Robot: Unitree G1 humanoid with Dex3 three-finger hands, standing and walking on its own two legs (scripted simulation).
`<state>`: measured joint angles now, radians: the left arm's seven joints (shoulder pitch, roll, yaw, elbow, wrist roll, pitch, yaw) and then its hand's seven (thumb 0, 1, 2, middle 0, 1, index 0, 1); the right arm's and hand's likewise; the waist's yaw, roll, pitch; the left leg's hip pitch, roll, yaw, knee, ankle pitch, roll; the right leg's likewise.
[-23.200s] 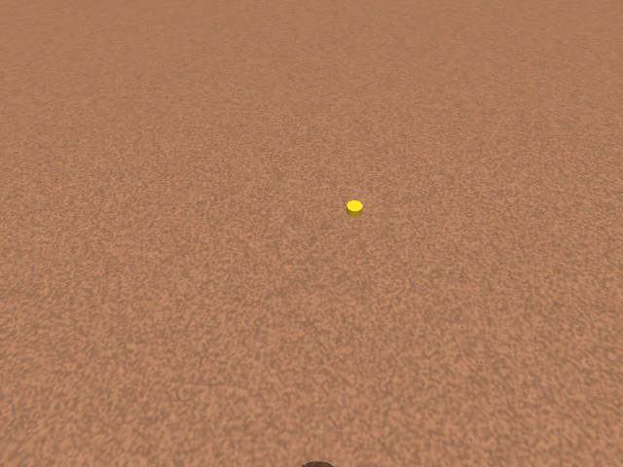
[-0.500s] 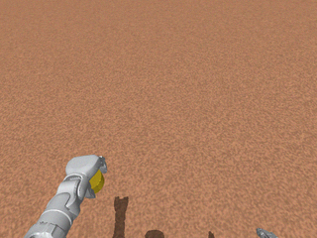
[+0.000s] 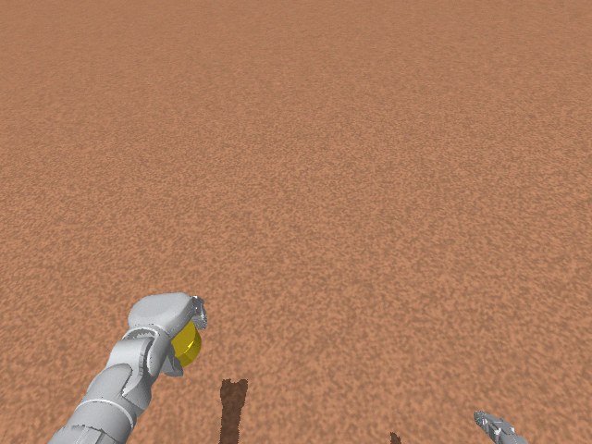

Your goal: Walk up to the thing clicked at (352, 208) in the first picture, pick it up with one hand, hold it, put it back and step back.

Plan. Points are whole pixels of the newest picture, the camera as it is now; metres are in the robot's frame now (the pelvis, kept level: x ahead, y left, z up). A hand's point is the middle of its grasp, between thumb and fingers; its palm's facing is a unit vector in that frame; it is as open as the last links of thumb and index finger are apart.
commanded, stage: hold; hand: left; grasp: from above
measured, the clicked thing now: (175, 341) +0.31 +0.23 -0.07
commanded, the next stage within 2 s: crouch in 1.02 s
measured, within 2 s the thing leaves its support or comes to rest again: neither
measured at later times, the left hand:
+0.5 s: hand (169, 346) +0.28 +0.22 -0.02, palm faces -0.43 -0.06 -0.90, open 9.0 cm
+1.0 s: hand (172, 343) +0.29 +0.21 -0.03, palm faces -0.44 -0.06 -0.90, open 9.0 cm
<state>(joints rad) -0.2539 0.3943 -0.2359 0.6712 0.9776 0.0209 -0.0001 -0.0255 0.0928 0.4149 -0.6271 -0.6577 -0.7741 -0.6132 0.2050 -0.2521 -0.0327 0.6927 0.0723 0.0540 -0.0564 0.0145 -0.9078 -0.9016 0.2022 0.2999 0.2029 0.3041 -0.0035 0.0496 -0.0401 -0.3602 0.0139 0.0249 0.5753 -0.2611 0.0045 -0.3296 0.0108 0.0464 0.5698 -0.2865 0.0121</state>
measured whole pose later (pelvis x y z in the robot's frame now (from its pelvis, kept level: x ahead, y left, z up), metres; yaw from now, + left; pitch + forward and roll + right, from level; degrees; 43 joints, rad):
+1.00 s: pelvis +0.00 +0.00 +0.01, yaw +0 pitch +1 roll +0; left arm -0.23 0.40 -0.24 0.60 0.97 0.02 -0.03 -0.02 0.10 0.40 -0.62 -0.66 -0.77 -0.61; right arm 0.17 -0.25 -0.02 0.69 0.08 0.06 -0.07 0.02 -0.91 -0.90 0.20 0.30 0.20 0.30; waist 0.01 0.06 -0.01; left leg -0.28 0.01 0.03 0.49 -0.22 0.00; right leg -0.26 0.01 0.05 0.50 -0.25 0.01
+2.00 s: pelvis -0.07 +0.01 -0.23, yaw -1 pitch +33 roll -4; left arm -0.79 0.43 -0.10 1.29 1.13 -0.01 0.34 -0.01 0.11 0.43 -0.61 -0.64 -0.77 -0.62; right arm 0.25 -0.21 -0.04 0.75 -0.04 -0.01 -0.02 0.01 -0.90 -0.90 0.20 0.30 0.21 0.30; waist -0.16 0.06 -0.20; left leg -1.71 0.02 -0.03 1.71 -0.57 0.02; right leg -1.64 0.03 0.00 1.68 -0.61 0.03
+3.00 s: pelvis -0.08 +0.00 -0.42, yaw -7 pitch +35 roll -7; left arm -1.04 0.70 0.03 1.52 1.23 -0.13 0.39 0.00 0.10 0.50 -0.56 -0.68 -0.73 -0.67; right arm 0.17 -0.24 0.08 0.74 -0.13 -0.04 0.10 0.01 -0.90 -0.90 0.20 0.30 0.21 0.30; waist -0.26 -0.01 -0.07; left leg -2.30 0.03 -0.13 2.34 -0.66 -0.01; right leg -2.21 0.07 -0.09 2.29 -0.70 0.02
